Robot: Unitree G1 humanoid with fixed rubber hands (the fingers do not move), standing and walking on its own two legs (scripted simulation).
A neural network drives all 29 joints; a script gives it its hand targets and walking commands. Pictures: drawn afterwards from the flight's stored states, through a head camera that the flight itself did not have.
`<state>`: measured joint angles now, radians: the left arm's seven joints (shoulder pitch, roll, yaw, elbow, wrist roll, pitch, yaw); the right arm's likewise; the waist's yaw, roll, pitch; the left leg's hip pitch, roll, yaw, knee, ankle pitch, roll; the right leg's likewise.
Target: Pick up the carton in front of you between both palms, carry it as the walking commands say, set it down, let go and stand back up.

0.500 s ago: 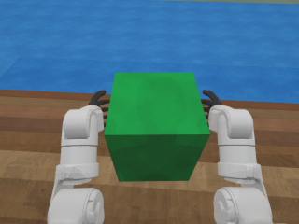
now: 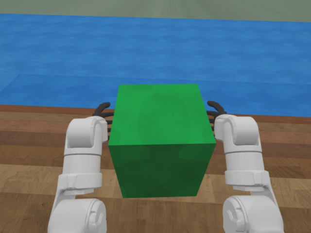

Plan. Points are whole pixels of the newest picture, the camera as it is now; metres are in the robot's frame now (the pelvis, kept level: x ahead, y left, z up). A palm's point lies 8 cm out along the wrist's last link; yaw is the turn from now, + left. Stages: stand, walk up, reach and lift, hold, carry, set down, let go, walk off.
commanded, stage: carry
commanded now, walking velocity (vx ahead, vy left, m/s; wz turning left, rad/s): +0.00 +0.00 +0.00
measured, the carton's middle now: (159, 142) +0.36 +0.00 +0.06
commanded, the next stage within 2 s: none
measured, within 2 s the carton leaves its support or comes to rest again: neither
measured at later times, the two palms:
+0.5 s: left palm (90, 138) +0.32 +0.16 +0.14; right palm (220, 134) +0.32 -0.14 +0.14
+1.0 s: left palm (89, 141) +0.31 +0.16 +0.13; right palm (221, 137) +0.31 -0.14 +0.14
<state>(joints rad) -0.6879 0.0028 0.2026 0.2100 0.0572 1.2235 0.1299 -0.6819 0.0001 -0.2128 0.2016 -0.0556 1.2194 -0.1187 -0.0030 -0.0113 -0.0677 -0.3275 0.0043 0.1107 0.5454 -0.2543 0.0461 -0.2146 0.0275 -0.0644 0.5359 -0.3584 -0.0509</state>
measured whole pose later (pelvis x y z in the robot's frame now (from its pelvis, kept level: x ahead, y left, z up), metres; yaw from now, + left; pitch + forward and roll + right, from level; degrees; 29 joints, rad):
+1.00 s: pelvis -0.04 +0.01 +0.00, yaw +1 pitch +1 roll +0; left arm -0.70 0.01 0.20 0.28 0.05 1.22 0.13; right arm -0.70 -0.01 -0.21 0.27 -0.06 1.22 -0.12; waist 0.00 0.00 -0.09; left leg -0.36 0.00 0.10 0.50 -0.17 0.06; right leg -0.26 0.02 -0.08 0.53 -0.30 -0.05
